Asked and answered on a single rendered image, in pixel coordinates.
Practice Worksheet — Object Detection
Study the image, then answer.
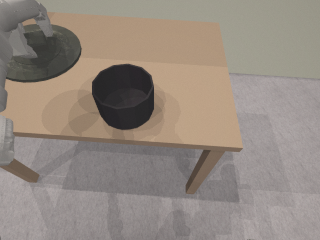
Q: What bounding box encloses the knob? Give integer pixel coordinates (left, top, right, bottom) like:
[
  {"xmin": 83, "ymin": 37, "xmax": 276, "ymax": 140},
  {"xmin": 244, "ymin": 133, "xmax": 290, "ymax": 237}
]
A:
[{"xmin": 23, "ymin": 30, "xmax": 50, "ymax": 53}]

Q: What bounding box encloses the lid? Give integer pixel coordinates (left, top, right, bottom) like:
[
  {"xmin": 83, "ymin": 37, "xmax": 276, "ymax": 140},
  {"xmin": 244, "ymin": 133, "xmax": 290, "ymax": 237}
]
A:
[{"xmin": 6, "ymin": 24, "xmax": 82, "ymax": 83}]

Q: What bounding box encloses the pot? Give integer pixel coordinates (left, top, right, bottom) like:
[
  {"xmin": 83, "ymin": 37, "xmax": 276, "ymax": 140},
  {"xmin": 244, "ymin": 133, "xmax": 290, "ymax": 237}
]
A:
[{"xmin": 92, "ymin": 63, "xmax": 154, "ymax": 130}]

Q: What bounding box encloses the robot left hand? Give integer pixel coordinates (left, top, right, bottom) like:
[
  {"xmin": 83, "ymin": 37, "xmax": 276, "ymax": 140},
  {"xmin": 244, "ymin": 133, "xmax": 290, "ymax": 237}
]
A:
[{"xmin": 5, "ymin": 0, "xmax": 53, "ymax": 59}]

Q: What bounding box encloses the left robot upper arm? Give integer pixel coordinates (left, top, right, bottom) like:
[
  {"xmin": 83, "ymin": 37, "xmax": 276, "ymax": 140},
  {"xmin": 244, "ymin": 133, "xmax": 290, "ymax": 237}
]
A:
[{"xmin": 0, "ymin": 115, "xmax": 15, "ymax": 240}]

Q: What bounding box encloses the table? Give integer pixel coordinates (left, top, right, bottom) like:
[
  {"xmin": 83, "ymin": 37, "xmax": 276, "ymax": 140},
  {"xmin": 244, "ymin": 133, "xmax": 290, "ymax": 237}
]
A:
[{"xmin": 0, "ymin": 12, "xmax": 243, "ymax": 194}]

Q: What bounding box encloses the robot left forearm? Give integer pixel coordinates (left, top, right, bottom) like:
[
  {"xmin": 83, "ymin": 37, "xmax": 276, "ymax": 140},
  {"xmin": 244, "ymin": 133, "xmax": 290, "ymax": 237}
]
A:
[{"xmin": 0, "ymin": 0, "xmax": 18, "ymax": 113}]

